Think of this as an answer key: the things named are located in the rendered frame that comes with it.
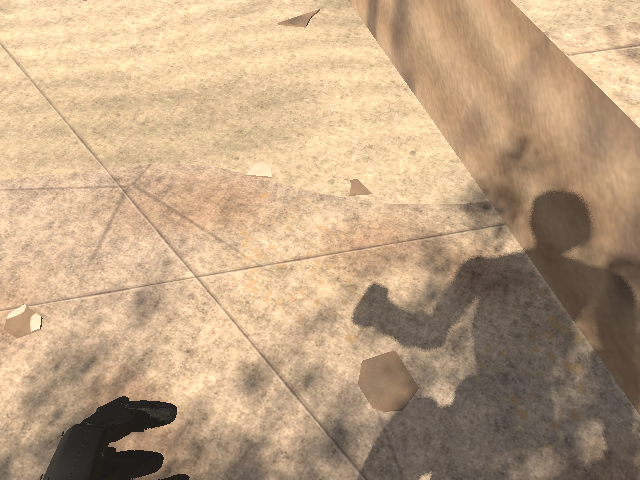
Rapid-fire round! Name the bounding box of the robot left hand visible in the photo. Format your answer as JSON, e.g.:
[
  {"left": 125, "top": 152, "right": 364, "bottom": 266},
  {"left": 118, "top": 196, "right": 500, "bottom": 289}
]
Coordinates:
[{"left": 40, "top": 396, "right": 190, "bottom": 480}]

